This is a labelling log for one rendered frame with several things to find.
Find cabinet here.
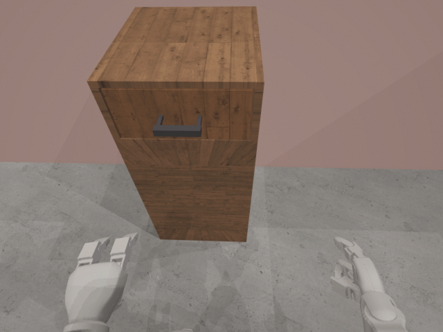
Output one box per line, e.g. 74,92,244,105
87,6,264,242

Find handle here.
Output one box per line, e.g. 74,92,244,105
152,115,202,137

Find robot right hand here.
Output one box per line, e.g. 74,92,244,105
330,237,386,303

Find robot right forearm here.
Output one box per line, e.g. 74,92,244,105
360,291,407,332

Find robot left hand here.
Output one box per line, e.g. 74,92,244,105
65,232,138,324

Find drawer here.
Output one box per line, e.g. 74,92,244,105
101,88,253,140

